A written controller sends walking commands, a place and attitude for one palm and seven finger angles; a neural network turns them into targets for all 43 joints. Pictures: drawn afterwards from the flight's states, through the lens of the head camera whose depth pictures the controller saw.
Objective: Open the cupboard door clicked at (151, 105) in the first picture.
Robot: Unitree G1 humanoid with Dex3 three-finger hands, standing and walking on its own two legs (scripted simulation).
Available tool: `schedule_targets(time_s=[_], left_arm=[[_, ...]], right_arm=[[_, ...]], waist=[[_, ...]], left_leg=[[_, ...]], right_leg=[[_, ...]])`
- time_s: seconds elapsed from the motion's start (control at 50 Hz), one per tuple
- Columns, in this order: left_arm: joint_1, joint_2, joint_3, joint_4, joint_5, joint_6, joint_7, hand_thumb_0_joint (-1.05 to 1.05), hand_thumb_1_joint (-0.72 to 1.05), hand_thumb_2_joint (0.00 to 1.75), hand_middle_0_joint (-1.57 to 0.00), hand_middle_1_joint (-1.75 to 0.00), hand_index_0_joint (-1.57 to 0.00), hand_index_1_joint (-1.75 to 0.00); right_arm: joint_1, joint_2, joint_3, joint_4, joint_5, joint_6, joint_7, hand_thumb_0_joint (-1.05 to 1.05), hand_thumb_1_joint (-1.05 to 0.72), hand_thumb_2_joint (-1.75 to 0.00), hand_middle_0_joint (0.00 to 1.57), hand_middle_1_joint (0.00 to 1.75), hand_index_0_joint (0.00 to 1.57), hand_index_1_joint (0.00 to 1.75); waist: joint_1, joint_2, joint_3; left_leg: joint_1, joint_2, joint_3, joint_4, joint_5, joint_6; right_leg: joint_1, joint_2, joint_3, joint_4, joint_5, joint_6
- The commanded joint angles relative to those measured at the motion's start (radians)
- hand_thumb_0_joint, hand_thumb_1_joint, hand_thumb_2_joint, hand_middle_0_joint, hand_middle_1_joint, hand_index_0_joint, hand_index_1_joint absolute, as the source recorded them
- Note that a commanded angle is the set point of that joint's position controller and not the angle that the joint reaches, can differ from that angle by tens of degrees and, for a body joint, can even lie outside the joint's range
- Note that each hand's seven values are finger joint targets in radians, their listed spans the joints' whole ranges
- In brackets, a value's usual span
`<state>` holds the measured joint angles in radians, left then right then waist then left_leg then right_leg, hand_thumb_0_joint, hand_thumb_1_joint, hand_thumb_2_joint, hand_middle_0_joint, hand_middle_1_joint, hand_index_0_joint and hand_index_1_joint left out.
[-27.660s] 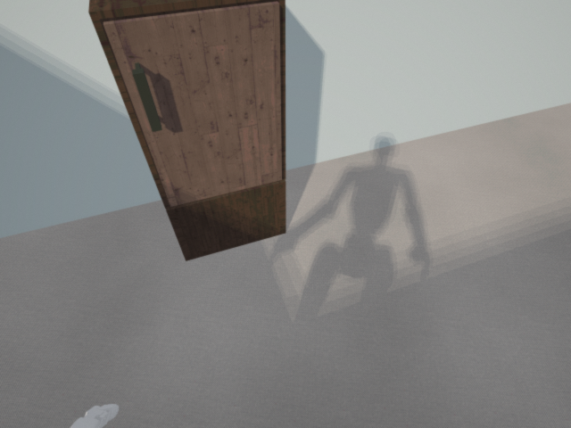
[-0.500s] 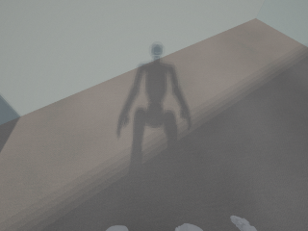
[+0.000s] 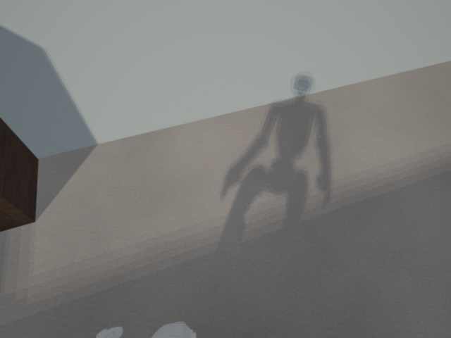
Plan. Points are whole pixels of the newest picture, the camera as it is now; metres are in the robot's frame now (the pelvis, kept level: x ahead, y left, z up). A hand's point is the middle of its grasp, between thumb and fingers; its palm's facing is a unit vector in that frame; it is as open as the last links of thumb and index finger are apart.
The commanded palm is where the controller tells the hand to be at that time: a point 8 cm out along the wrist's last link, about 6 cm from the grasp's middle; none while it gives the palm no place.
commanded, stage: turn to face it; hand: left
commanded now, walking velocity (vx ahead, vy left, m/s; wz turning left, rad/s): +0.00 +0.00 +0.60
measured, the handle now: out of the picture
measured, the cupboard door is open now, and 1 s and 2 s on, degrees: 38 38 38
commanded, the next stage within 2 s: take the last steps up to it in 1.56 s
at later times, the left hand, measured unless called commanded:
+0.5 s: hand out of the picture +0.05 +0.20 -0.15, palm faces +0.30 -0.90 -0.31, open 7.4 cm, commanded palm none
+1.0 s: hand out of the picture -0.02 +0.21 -0.16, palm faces +0.59 -0.77 -0.25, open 7.4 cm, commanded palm none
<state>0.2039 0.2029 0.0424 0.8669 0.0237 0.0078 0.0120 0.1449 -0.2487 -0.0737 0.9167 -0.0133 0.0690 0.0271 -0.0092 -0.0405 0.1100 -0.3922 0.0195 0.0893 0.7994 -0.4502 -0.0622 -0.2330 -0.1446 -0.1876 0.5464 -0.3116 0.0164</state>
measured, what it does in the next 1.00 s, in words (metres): steps on the spot, turning left: left foot, then right foot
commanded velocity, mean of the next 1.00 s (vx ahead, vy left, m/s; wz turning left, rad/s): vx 0.00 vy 0.00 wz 0.60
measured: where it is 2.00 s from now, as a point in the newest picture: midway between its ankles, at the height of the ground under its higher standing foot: outside the picture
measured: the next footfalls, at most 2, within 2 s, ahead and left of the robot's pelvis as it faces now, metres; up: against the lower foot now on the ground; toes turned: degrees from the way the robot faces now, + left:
left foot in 0.06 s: +0.05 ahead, +0.13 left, +0.00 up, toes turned +8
right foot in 0.40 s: +0.08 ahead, -0.14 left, +0.00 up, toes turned +12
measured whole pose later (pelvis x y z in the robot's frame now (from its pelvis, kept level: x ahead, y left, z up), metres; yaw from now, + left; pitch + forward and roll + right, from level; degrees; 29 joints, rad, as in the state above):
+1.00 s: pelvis +0.02 -0.03 +0.00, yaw +35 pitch +1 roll -1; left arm 0.15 0.27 0.08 0.88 0.01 0.06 0.00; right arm 0.16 -0.22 -0.04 0.90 -0.03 0.03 0.00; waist 0.01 -0.02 0.09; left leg -0.30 -0.01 -0.06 0.52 -0.24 0.01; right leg -0.46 -0.08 -0.02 0.96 -0.44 0.08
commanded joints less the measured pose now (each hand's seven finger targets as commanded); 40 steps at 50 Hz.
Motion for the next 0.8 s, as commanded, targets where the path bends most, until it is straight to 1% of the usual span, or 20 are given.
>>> schedule_targets(time_s=[0.0,0.02,0.04,0.06,0.08,0.12,0.16,0.28,0.34,0.36,0.38,0.4,0.42,0.46,0.52,0.62,0.68,0.7,0.74,0.78], left_arm=[[0.036,0.233,0.07,-0.046,-0.008,-0.007,0.008,0.0,0.9,0.9,-0.2,-0.3,-0.2,-0.3],[0.027,0.196,0.065,-0.061,-0.011,-0.003,0.004,0.0,0.9,0.9,-0.2,-0.3,-0.2,-0.3],[-0.007,0.119,0.045,-0.106,-0.019,0.004,-0.002,0.0,0.9,0.9,-0.2,-0.3,-0.2,-0.3],[-0.08,0.14,0.04,-0.126,-0.008,0.017,0.005,0.0,0.9,0.9,-0.2,-0.3,-0.2,-0.3],[-0.077,0.143,0.045,-0.141,-0.009,0.016,0.003,0.0,0.9,0.9,-0.2,-0.3,-0.2,-0.3],[-0.078,0.138,0.052,-0.093,-0.002,0.02,0.0,0.0,0.9,0.9,-0.2,-0.3,-0.2,-0.3],[-0.057,0.128,0.051,-0.075,-0.005,0.025,-0.006,0.0,0.9,0.9,-0.2,-0.3,-0.2,-0.3],[-0.04,0.117,0.044,-0.073,-0.011,0.025,-0.005,0.0,0.9,0.9,-0.2,-0.3,-0.2,-0.3],[0.064,0.136,0.052,-0.051,-0.013,0.009,-0.002,0.0,0.9,0.9,-0.2,-0.3,-0.2,-0.3],[0.104,0.194,0.066,-0.047,-0.004,0.0,0.006,0.0,0.9,0.9,-0.2,-0.3,-0.2,-0.3],[0.112,0.288,0.084,-0.053,0.011,-0.006,0.014,0.0,0.9,0.9,-0.2,-0.3,-0.2,-0.3],[0.088,0.291,0.074,-0.063,0.004,-0.006,0.018,0.0,0.9,0.9,-0.2,-0.3,-0.2,-0.3],[0.015,0.255,0.064,-0.083,0.001,-0.003,0.018,0.0,0.9,0.9,-0.2,-0.3,-0.2,-0.3],[-0.028,0.185,0.048,-0.085,-0.003,-0.01,0.02,0.0,0.9,0.9,-0.2,-0.3,-0.2,-0.3],[0.005,0.179,0.048,-0.074,0.001,-0.015,0.021,0.0,0.9,0.9,-0.2,-0.3,-0.2,-0.3],[0.083,0.228,0.064,-0.039,0.008,-0.013,0.017,0.0,0.9,0.9,-0.2,-0.3,-0.2,-0.3],[0.063,0.236,0.071,-0.036,-0.003,-0.01,0.009,0.0,0.9,0.9,-0.2,-0.3,-0.2,-0.3],[0.044,0.223,0.071,-0.045,-0.011,-0.008,0.005,0.0,0.9,0.9,-0.2,-0.3,-0.2,-0.3],[-0.027,0.116,0.037,-0.111,-0.017,0.005,0.001,0.0,0.9,0.9,-0.2,-0.3,-0.2,-0.3],[-0.081,0.143,0.047,-0.117,-0.007,0.018,0.008,0.0,0.9,0.9,-0.2,-0.3,-0.2,-0.3]], right_arm=[[0.025,-0.073,-0.01,-0.085,0.003,-0.041,0.001,0.0,-0.9,-0.9,0.2,0.3,0.2,0.3],[0.084,-0.14,-0.029,-0.076,-0.002,-0.049,-0.002,0.0,-0.9,-0.9,0.2,0.3,0.2,0.3],[0.158,-0.26,-0.06,-0.072,-0.012,-0.052,-0.013,0.0,-0.9,-0.9,0.2,0.3,0.2,0.3],[0.212,-0.284,-0.064,-0.044,-0.012,-0.044,-0.024,0.0,-0.9,-0.9,0.2,0.3,0.2,0.3],[0.173,-0.279,-0.058,-0.059,-0.017,-0.046,-0.029,0.0,-0.9,-0.9,0.2,0.3,0.2,0.3],[0.068,-0.201,-0.039,-0.084,-0.014,-0.056,-0.043,0.0,-0.9,-0.9,0.2,0.3,0.2,0.3],[0.044,-0.18,-0.03,-0.089,-0.013,-0.059,-0.047,0.0,-0.9,-0.9,0.2,0.3,0.2,0.3],[0.017,-0.198,-0.041,-0.091,-0.018,-0.046,-0.039,0.0,-0.9,-0.9,0.2,0.3,0.2,0.3],[-0.035,-0.186,-0.045,-0.108,-0.007,-0.038,-0.035,0.0,-0.9,-0.9,0.2,0.3,0.2,0.3],[-0.044,-0.14,-0.041,-0.122,0.003,-0.036,-0.031,0.0,-0.9,-0.9,0.2,0.3,0.2,0.3],[-0.045,-0.071,-0.031,-0.145,0.006,-0.036,-0.025,0.0,-0.9,-0.9,0.2,0.3,0.2,0.3],[-0.07,-0.118,-0.037,-0.148,-0.001,-0.036,-0.019,0.0,-0.9,-0.9,0.2,0.3,0.2,0.3],[-0.038,-0.102,-0.036,-0.147,-0.003,-0.032,-0.011,0.0,-0.9,-0.9,0.2,0.3,0.2,0.3],[-0.031,-0.098,-0.036,-0.094,-0.005,-0.018,-0.007,0.0,-0.9,-0.9,0.2,0.3,0.2,0.3],[-0.054,-0.059,-0.022,-0.099,0.004,-0.013,0.004,0.0,-0.9,-0.9,0.2,0.3,0.2,0.3],[-0.114,-0.033,-0.003,-0.117,0.007,-0.027,0.008,0.0,-0.9,-0.9,0.2,0.3,0.2,0.3],[-0.034,-0.059,-0.006,-0.098,0.003,-0.038,0.001,0.0,-0.9,-0.9,0.2,0.3,0.2,0.3],[0.032,-0.097,-0.017,-0.082,0.0,-0.045,-0.001,0.0,-0.9,-0.9,0.2,0.3,0.2,0.3],[0.167,-0.28,-0.064,-0.062,-0.008,-0.049,-0.021,0.0,-0.9,-0.9,0.2,0.3,0.2,0.3],[0.148,-0.249,-0.049,-0.057,-0.013,-0.05,-0.035,0.0,-0.9,-0.9,0.2,0.3,0.2,0.3]], waist=[[-0.006,-0.117,-0.18],[-0.038,0.041,-0.225],[-0.084,0.35,-0.229],[-0.106,0.274,-0.237],[-0.077,0.195,-0.207],[-0.036,0.295,-0.182],[-0.017,0.204,-0.164],[-0.007,0.207,-0.148],[0.044,0.177,-0.171],[0.069,0.017,-0.17],[0.08,-0.288,-0.15],[0.078,-0.259,-0.128],[0.03,-0.15,-0.099],[-0.001,-0.221,-0.095],[0.014,-0.173,-0.121],[0.063,-0.167,-0.139],[0.016,-0.155,-0.169],[-0.026,-0.071,-0.207],[-0.097,0.358,-0.257],[-0.08,0.21,-0.213]], left_leg=[[0.173,-0.017,0.017,-0.316,0.228,0.027],[0.326,0.099,-0.145,-0.388,0.395,0.076],[0.431,0.376,-0.523,-0.434,0.746,0.237],[0.406,0.423,-0.542,-0.425,0.788,0.319],[0.316,0.406,-0.489,-0.441,0.573,0.324],[0.255,0.271,-0.405,-0.437,0.534,0.246],[0.234,0.223,-0.362,-0.441,0.551,0.219],[0.135,0.184,-0.387,-0.446,0.371,0.21],[0.014,0.127,-0.381,-0.352,0.332,0.161],[-0.117,0.042,-0.315,-0.228,0.184,0.105],[-0.253,-0.105,-0.121,0.036,-0.081,0.021],[-0.22,-0.053,-0.147,0.275,-0.168,0.03],[-0.199,-0.026,-0.165,0.342,-0.104,0.035],[-0.218,0.001,-0.131,0.422,-0.018,0.01],[-0.166,0.003,-0.066,0.265,0.002,-0.008],[-0.054,-0.017,0.012,-0.039,-0.01,0.004],[0.11,-0.034,0.025,-0.263,0.155,0.024],[0.256,-0.005,-0.016,-0.368,0.294,0.043],[0.472,0.401,-0.541,-0.414,0.939,0.29],[0.345,0.35,-0.45,-0.417,0.706,0.306]], right_leg=[[0.082,-0.186,0.069,0.042,0.494,-0.042],[-0.067,-0.13,0.026,0.206,0.301,0.013],[-0.347,0.015,0.014,0.439,-0.316,0.09],[-0.383,0.024,0.147,0.573,-0.36,0.071],[-0.368,0.011,0.179,0.606,-0.298,0.061],[-0.367,0.022,0.2,0.614,-0.177,0.063],[-0.327,0.045,0.195,0.561,-0.123,0.067],[-0.142,0.107,0.156,0.249,-0.129,0.055],[0.088,0.13,0.14,-0.044,0.03,0.045],[0.206,0.006,0.265,-0.212,-0.012,0.012],[0.221,-0.272,0.566,-0.327,-0.032,-0.099],[0.087,-0.357,0.589,-0.332,0.053,-0.173],[0.03,-0.316,0.472,-0.317,0.059,-0.183],[0.081,-0.192,0.314,-0.229,0.33,-0.139],[0.146,-0.17,0.187,-0.191,0.5,-0.122],[0.202,-0.209,0.155,-0.115,0.593,-0.123],[0.146,-0.188,0.09,0.002,0.576,-0.064],[0.056,-0.173,0.056,0.119,0.505,-0.022],[-0.369,0.03,0.072,0.525,-0.368,0.084],[-0.366,0.017,0.178,0.612,-0.283,0.06]])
